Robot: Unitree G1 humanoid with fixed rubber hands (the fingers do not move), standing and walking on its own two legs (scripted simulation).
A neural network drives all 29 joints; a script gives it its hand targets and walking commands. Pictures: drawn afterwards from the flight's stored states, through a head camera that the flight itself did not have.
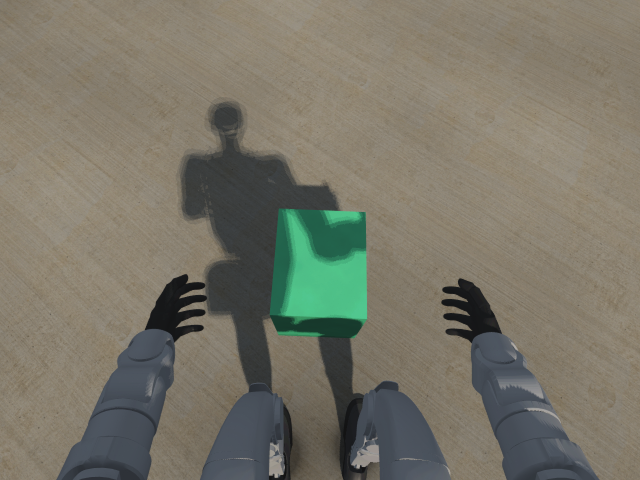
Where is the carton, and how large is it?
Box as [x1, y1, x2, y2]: [270, 209, 366, 337]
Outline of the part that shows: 279,209 270,305 270,316 278,334 354,337 366,319 365,212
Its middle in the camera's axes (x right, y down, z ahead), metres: +0.00 +0.10 +1.04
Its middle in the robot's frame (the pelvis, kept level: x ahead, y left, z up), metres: +0.52 +0.00 -0.56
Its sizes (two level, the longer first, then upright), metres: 0.267 0.217 0.270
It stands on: the floor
